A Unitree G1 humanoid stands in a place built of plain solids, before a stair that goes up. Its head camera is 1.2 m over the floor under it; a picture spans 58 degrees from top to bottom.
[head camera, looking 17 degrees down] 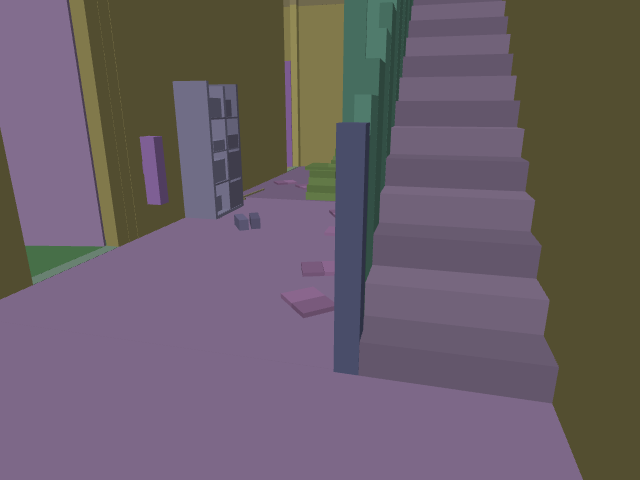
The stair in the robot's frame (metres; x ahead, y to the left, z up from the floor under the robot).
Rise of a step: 0.18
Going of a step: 0.27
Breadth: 0.85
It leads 14 degrees to the right of straight ahead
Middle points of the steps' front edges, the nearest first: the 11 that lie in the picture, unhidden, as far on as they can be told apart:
1.65 -0.57 0.18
1.91 -0.64 0.36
2.18 -0.70 0.54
2.44 -0.77 0.71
2.70 -0.83 0.89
2.96 -0.90 1.07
3.22 -0.97 1.25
3.49 -1.03 1.43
3.75 -1.10 1.60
4.01 -1.16 1.78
4.27 -1.23 1.96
